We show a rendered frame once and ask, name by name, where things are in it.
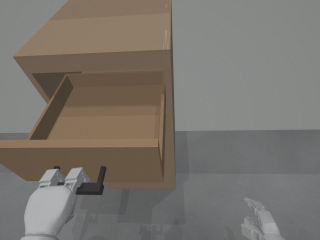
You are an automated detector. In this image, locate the drawer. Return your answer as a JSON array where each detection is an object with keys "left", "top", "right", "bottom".
[{"left": 0, "top": 70, "right": 166, "bottom": 183}]

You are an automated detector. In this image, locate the cabinet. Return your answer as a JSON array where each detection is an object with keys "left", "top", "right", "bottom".
[{"left": 13, "top": 0, "right": 176, "bottom": 190}]

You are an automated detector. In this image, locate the left robot hand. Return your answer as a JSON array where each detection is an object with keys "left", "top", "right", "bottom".
[{"left": 24, "top": 167, "right": 91, "bottom": 237}]

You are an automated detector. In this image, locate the handle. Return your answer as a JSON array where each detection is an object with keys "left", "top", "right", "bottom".
[{"left": 53, "top": 166, "right": 107, "bottom": 195}]

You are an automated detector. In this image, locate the right robot hand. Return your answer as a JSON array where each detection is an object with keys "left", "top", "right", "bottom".
[{"left": 241, "top": 197, "right": 281, "bottom": 240}]

